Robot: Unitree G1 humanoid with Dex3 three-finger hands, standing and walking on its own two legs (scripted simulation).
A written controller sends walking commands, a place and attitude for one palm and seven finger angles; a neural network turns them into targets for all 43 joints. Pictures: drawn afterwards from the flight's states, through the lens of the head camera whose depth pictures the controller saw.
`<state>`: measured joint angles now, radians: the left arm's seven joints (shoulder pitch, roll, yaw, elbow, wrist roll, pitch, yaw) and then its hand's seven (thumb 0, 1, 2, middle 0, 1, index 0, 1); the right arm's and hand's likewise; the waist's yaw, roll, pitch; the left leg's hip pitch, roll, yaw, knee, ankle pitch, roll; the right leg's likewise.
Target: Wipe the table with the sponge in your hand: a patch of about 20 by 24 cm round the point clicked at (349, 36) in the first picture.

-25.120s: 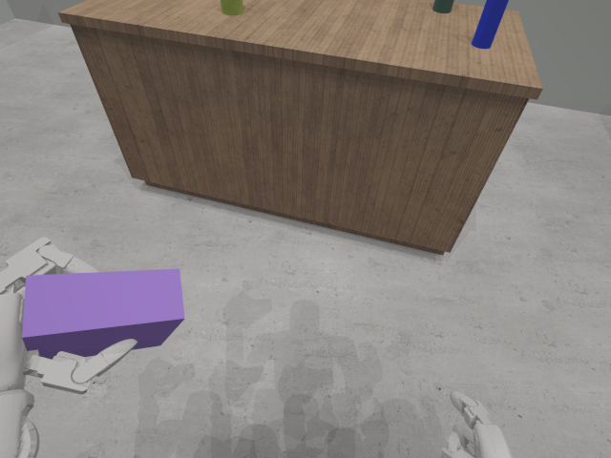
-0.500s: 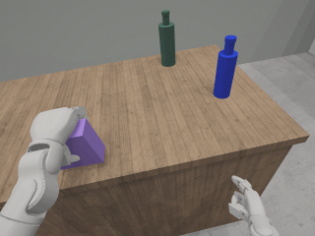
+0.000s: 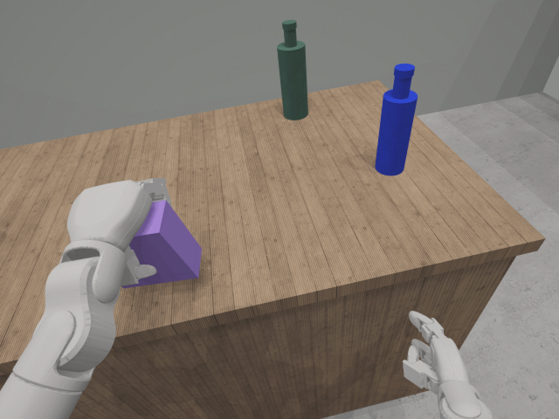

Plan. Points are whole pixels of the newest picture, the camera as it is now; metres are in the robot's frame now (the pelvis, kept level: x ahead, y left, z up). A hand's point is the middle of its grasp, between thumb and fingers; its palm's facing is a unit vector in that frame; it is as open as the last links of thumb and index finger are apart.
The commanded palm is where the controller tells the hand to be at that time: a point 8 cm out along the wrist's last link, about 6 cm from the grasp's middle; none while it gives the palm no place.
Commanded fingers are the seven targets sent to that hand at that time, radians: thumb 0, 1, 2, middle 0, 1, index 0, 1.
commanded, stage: move the sponge above the wiping area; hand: left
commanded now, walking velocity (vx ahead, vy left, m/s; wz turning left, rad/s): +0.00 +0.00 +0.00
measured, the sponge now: (150, 255) +0.28 +0.24 +0.12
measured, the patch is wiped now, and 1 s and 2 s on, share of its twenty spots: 0.00 0.00 0.00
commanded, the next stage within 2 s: lower the sponge onto the table in 1.00 s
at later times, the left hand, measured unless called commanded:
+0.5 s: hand (119, 230) +0.27 +0.26 +0.18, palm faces +0.19 -0.06 -0.98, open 9.4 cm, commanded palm +0.22 +0.26 +0.25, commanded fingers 0.00 0.10 1.30 -1.20 -1.60 -1.20 -1.60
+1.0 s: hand (110, 217) +0.28 +0.27 +0.19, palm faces +0.23 -0.07 -0.97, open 9.5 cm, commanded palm +0.22 +0.26 +0.25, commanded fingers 0.00 0.10 1.30 -1.20 -1.60 -1.20 -1.60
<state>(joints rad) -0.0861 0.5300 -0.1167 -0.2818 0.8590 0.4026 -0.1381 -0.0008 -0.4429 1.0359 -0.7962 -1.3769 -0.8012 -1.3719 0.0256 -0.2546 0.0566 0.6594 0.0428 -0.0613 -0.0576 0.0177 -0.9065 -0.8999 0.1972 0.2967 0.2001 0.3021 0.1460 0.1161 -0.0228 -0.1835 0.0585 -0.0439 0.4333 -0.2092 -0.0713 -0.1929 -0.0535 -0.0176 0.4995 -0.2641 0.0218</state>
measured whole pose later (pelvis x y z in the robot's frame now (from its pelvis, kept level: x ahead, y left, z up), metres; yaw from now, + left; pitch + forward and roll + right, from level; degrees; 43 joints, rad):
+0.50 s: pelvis +0.00 +0.00 +0.00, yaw +0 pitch -3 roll +1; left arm -0.08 0.57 -0.07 -0.27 0.85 0.42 -0.13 0.00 -0.44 1.04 -0.80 -1.38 -0.80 -1.37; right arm 0.02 -0.26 0.06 0.66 0.05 -0.05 -0.06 0.02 -0.91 -0.90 0.20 0.30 0.21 0.31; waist 0.15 0.12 -0.02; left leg -0.18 0.06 -0.05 0.44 -0.21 -0.08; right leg -0.19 -0.05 -0.02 0.50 -0.27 0.02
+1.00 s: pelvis +0.00 +0.00 +0.00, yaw +0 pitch -3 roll +1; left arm -0.14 0.56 -0.04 -0.22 0.83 0.44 -0.11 0.00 -0.44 1.04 -0.80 -1.38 -0.80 -1.37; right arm 0.01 -0.25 0.07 0.67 0.06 -0.04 -0.06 0.02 -0.91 -0.90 0.20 0.30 0.20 0.30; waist 0.14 0.12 -0.03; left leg -0.18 0.06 -0.05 0.43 -0.20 -0.07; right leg -0.19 -0.05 -0.02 0.49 -0.26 0.02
